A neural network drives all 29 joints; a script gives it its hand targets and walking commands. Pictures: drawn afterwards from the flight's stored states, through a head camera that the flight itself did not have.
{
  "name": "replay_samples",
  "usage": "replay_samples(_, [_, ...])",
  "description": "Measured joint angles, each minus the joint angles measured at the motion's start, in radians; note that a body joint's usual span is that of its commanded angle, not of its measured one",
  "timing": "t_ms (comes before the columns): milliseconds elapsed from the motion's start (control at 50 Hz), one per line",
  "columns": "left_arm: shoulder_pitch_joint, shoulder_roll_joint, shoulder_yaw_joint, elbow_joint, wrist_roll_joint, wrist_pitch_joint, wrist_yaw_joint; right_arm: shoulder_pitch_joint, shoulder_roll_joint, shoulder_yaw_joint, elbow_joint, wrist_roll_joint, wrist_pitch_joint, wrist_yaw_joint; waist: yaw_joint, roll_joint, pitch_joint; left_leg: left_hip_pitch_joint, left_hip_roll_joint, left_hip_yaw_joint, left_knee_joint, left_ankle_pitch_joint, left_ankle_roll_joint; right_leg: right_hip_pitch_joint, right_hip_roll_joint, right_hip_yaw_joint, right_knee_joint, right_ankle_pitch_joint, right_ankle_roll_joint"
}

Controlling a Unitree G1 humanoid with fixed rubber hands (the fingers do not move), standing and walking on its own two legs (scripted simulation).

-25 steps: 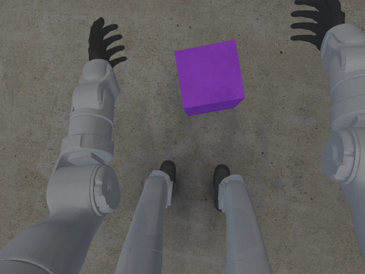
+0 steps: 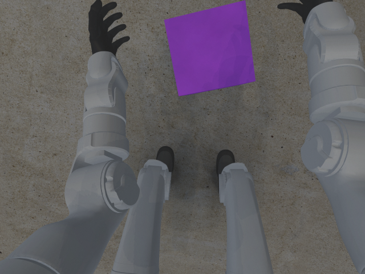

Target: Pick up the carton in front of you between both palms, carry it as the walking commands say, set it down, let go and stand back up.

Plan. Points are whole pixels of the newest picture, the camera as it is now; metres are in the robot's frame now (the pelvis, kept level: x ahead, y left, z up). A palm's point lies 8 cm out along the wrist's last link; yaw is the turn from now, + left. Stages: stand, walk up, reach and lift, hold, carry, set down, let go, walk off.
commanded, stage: reach and lift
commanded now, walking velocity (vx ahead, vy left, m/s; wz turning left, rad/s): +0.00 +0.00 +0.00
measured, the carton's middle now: (209, 58) +0.52 -0.04 -0.49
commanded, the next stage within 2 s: none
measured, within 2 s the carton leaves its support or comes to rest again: leaves its support in 1.48 s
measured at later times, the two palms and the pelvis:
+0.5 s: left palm (139, 66) +0.49 +0.15 -0.38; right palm (274, 44) +0.53 -0.21 -0.38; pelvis -0.07 +0.01 -0.21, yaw +1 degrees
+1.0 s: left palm (147, 66) +0.49 +0.14 -0.41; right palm (265, 48) +0.52 -0.20 -0.41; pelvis -0.06 +0.01 -0.24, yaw +1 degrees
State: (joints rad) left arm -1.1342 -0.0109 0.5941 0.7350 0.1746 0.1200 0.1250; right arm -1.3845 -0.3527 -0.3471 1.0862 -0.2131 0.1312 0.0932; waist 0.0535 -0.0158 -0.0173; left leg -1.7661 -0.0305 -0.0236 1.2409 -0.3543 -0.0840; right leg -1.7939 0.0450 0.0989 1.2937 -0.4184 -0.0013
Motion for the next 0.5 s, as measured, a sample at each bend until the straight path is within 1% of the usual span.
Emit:
replay_samples(80, [-0.023,0.026,-0.049,0.029,-0.050,-0.015,0.017,-0.013,-0.023,0.045,0.017,0.048,-0.021,-0.030,-0.003,0.008,0.007,-0.132,-0.014,-0.003,0.171,-0.063,-0.006,-0.130,0.005,0.005,0.168,-0.064,0.008])
replay_samples(180, [-0.074,0.075,-0.152,0.045,-0.156,-0.011,0.056,-0.058,-0.099,0.169,0.021,0.171,-0.027,-0.062,-0.001,0.026,0.075,-0.268,-0.029,0.000,0.377,-0.135,-0.005,-0.273,0.012,0.010,0.382,-0.119,0.018])
replay_samples(240, [-0.116,0.105,-0.209,0.051,-0.223,0.003,0.077,-0.099,-0.154,0.251,0.014,0.245,-0.016,-0.072,0.003,0.041,0.127,-0.325,-0.032,0.006,0.483,-0.186,0.001,-0.343,0.015,0.010,0.500,-0.136,0.023])
replay_samples(300, [-0.173,0.135,-0.248,0.076,-0.276,0.025,0.092,-0.153,-0.201,0.318,0.023,0.302,0.006,-0.070,0.006,0.050,0.190,-0.372,-0.035,0.011,0.584,-0.189,-0.001,-0.391,0.019,0.012,0.602,-0.141,0.027])
replay_samples(380, [-0.268,0.167,-0.262,0.141,-0.307,0.050,0.095,-0.250,-0.235,0.372,0.080,0.338,0.033,-0.058,0.009,0.057,0.280,-0.410,-0.041,0.012,0.686,-0.186,-0.013,-0.430,0.019,0.009,0.707,-0.136,0.026])
replay_samples(500, [-0.405,0.193,-0.258,0.257,-0.299,0.050,0.078,-0.373,-0.248,0.387,0.182,0.334,0.039,-0.039,0.008,0.064,0.426,-0.424,-0.051,0.003,0.790,-0.180,-0.026,-0.444,0.006,-0.008,0.813,-0.133,0.014])
